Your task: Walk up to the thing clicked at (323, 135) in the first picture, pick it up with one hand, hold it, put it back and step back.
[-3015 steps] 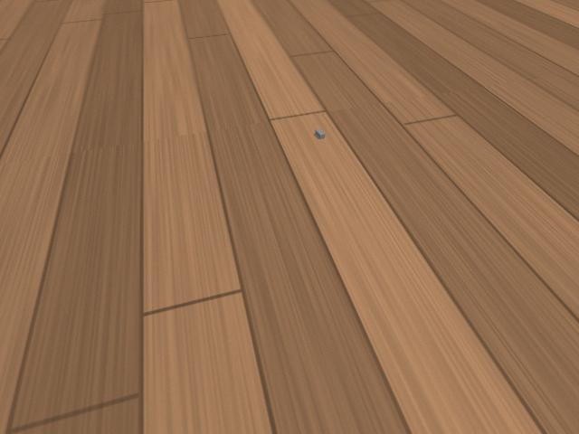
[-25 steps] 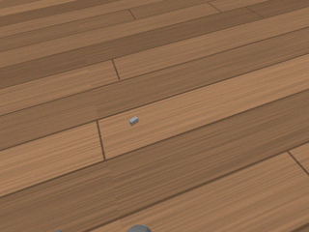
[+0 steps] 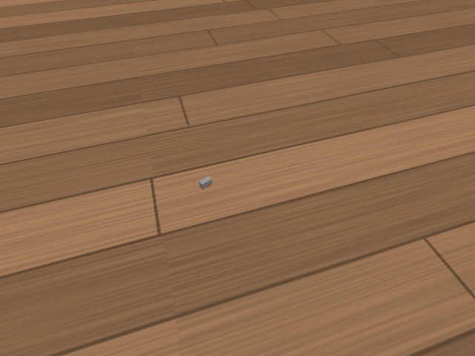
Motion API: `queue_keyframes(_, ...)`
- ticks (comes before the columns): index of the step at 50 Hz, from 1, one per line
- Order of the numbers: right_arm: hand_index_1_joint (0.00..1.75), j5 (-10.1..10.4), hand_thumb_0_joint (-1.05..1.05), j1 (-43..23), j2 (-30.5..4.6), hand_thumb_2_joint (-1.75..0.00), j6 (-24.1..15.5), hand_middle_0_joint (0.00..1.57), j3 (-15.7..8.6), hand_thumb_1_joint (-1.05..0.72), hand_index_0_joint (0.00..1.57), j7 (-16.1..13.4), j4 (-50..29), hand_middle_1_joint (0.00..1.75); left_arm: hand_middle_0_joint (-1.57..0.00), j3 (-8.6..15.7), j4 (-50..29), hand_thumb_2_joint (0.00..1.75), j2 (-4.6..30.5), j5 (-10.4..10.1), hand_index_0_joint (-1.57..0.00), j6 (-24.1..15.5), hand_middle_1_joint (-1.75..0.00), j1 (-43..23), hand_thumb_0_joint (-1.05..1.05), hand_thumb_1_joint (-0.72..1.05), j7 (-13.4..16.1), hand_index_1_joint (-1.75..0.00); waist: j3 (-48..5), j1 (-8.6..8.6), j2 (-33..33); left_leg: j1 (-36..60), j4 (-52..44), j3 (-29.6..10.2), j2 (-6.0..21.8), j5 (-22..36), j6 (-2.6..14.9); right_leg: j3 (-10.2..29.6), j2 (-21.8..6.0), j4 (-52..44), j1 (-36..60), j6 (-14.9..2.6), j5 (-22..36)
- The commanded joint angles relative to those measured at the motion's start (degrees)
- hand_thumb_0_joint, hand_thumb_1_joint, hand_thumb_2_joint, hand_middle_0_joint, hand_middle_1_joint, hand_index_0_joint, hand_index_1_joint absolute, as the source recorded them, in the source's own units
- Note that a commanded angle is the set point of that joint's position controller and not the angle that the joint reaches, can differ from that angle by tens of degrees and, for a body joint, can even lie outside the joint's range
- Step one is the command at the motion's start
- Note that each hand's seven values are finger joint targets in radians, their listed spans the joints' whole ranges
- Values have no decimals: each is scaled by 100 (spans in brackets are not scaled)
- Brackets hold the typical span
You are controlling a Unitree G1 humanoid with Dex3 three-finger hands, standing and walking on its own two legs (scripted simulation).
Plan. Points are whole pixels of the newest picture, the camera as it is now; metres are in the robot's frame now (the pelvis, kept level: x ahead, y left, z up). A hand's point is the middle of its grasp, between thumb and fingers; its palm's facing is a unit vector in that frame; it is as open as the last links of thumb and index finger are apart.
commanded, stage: step back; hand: left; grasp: from above
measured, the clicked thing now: (205, 181) +1.14 +0.27 -0.75
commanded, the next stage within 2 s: stand in 0.78 s
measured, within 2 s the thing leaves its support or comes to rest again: neither
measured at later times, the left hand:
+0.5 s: hand out of the picture +0.10 +0.31 -0.15, palm faces -0.03 -0.92 -0.39, open 7.4 cm
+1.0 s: hand (117, 348) +0.18 +0.26 -0.13, palm faces -0.05 -0.94 -0.33, open 7.4 cm
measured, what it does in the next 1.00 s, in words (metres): steps on the spot: left foot, then right foot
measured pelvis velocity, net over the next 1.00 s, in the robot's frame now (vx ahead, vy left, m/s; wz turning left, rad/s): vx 0.06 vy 0.02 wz -0.03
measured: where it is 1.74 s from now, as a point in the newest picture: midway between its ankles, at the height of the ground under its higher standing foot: outside the picture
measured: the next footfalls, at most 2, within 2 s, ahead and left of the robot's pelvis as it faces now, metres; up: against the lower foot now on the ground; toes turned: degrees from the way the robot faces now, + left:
left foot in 0.26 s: +0.11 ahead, +0.15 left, +0.00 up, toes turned +0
right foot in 0.52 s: +0.09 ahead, -0.11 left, +0.00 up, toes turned -2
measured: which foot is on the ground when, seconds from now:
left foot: up 0.00-0.24, down 0.26-1.00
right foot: down 0.00-0.28, up 0.30-0.50, down 0.52-1.00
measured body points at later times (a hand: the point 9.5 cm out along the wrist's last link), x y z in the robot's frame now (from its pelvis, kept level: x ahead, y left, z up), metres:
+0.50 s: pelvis +0.04 +0.03 +0.00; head +0.06 +0.04 +0.45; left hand +0.10 +0.35 -0.12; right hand +0.13 -0.27 -0.12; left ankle +0.08 +0.15 -0.73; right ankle +0.04 -0.10 -0.72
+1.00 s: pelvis +0.06 +0.02 +0.01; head +0.07 +0.02 +0.46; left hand +0.18 +0.31 -0.11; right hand +0.13 -0.29 -0.12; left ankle +0.07 +0.15 -0.73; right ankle +0.05 -0.10 -0.73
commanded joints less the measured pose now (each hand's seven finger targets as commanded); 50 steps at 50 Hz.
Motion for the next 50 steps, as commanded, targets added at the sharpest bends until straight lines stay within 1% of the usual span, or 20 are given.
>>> queue_keyframes(1,30,39,0,-279,-1236,-90,-168,20,-344,-90,20,-45,-428,30,-20,513,-679,90,2140,9,-20,-320,-30,-540,0,90,160,-30,554,14,-989,-1057,1309,-667,113,-836,-71,3433,-2658,-1596,-830,-1548,-1532)
queue_keyframes(4,30,72,0,-416,-1027,-90,-231,20,-304,-90,20,63,-369,30,-20,379,-550,90,1667,-49,-20,-402,-30,-169,0,90,147,-30,389,62,-955,-1440,944,-286,-85,-310,-134,1961,-1783,-1329,135,-1116,86)
queue_keyframes(8,30,68,0,-475,-835,-90,-292,20,-267,-90,20,122,-403,30,-20,340,-551,90,1722,-70,-20,-377,-30,12,0,90,113,-30,64,153,-1359,-680,-46,284,-197,-92,-169,1134,-1491,-793,119,-916,1949)
queue_keyframes(12,30,100,0,352,-893,-90,-380,20,-368,-90,20,1,40,30,-20,153,-775,90,1415,-171,-20,-237,-30,-285,0,90,109,-30,-647,-295,-877,1572,-1647,584,-455,1582,-96,242,-951,973,-531,-476,2865)
queue_keyframes(13,30,49,0,760,-1227,-90,-398,20,-482,-90,20,-62,135,30,-20,53,-856,90,1131,-189,-20,-223,-30,-115,0,90,100,-30,-1048,-458,-64,2337,-1797,-431,309,1688,145,173,-623,1999,-1232,-279,1732)
queue_keyframes(14,30,15,0,732,-1462,-90,-430,20,-482,-90,20,-107,66,30,-20,-25,-857,90,843,-248,-20,-177,-30,60,0,90,115,-30,-1087,-314,700,2530,-2076,-2086,1424,1442,550,210,-40,2464,-2122,-113,-989)
queue_keyframes(15,30,109,0,462,-1696,-90,-398,20,-512,-90,20,-100,-18,30,-20,82,-671,90,1352,-198,-20,-49,-30,87,0,90,180,-30,-1039,-338,227,1531,-2341,-2529,1961,-135,1171,530,-399,2786,-1724,-183,-1493)
queue_keyframes(16,30,124,0,97,-1706,-90,-369,20,-505,-90,20,-94,-67,30,-20,100,-585,90,1503,-207,-20,-19,-30,43,0,90,180,-30,-595,-217,202,750,-2539,-2555,1999,-673,1305,641,-516,2958,-1524,-186,-1457)
queue_keyframes(19,30,58,0,-436,-1293,-90,-420,20,-319,-90,20,-112,-205,30,-20,159,-412,90,1391,-214,-20,-12,-30,233,0,90,78,-30,-213,73,252,494,-2300,-1145,1220,-26,788,574,-687,2319,-1473,-195,-893)
queue_keyframes(23,30,20,0,-394,-1335,-90,-360,20,-329,-90,20,-117,-74,30,-20,210,-391,90,1239,-168,-20,-12,-30,29,0,90,46,-30,-200,-51,661,169,-1940,-778,1156,1101,801,96,-537,985,-793,-71,-607)
queue_keyframes(26,30,136,0,-597,-1158,-90,-267,20,-214,-90,20,-130,-120,30,-20,280,-180,90,1263,-81,-20,-52,-30,187,0,90,104,-30,-539,174,370,-109,-1093,-396,887,1426,482,-117,-320,-253,119,-130,609)
queue_keyframes(27,30,171,0,-577,-993,-90,-249,20,-160,-90,20,-138,-119,30,-20,345,-190,90,1436,-43,-20,-72,-30,105,0,90,124,-30,-642,178,46,-314,-768,-229,717,1356,290,233,-499,-362,333,-220,916)
queue_keyframes(28,30,218,0,-540,-772,-90,-222,20,-118,-90,20,-148,-152,30,-20,399,-289,90,1772,-14,-20,-95,-30,-96,0,90,133,-30,-513,82,-848,-565,-230,3,194,624,1,1462,-1220,-745,-109,-519,606)
queue_keyframes(29,30,238,0,-420,-704,-90,-181,20,-97,-90,20,-183,8,30,-20,364,-423,90,1940,-39,-20,-81,-30,-650,0,90,117,-30,-345,-29,-1382,40,223,218,-248,-504,-129,2157,-1944,-1200,-1206,-1075,-60)
queue_keyframes(30,30,227,0,-158,-812,-90,-164,20,-134,-90,20,-181,201,30,-20,307,-590,90,1856,-19,-20,-78,-30,-1180,0,90,94,-30,-135,-192,-1345,637,398,115,-201,-678,-163,2180,-2039,-1109,-1789,-1203,-188)
queue_keyframes(32,30,201,0,80,-957,-90,-269,20,-120,-90,20,-170,379,30,-20,197,-651,90,1473,-80,-20,-87,-30,-1347,0,90,105,-30,-350,-444,-816,778,-897,125,104,653,-43,1102,-1427,-491,-1252,-663,1121)
queue_keyframes(33,30,205,0,-43,-1064,-90,-315,20,-137,-90,20,-166,430,30,-20,194,-598,90,1360,-125,-20,-104,-30,-1262,0,90,111,-30,-638,-319,-588,654,-1052,-197,314,1737,87,708,-1111,-44,-735,-389,1818)
queue_keyframes(36,30,217,0,-304,-1166,-90,-359,20,-69,-90,20,-197,406,30,-20,217,-419,90,1415,-152,-20,-83,-30,-859,0,90,94,-30,-1131,28,-582,619,-899,-357,529,2850,316,509,-860,157,-13,-272,2216)
queue_keyframes(39,30,195,0,-339,-958,-90,-334,20,42,-90,20,-146,559,30,-20,24,-105,90,1116,-299,-20,-78,-30,-1002,0,90,76,-30,-1047,-100,-190,705,-1399,-339,384,2080,125,698,-1015,-157,112,-246,1744)
queue_keyframes(50,30,212,0,-632,-992,-90,-334,20,140,-90,20,-74,896,30,-20,-94,320,90,1216,-242,-20,-165,-30,-1502,0,90,40,-30,-483,-134,-334,1004,-2208,-332,433,1692,-74,566,-989,-1094,257,-97,1513)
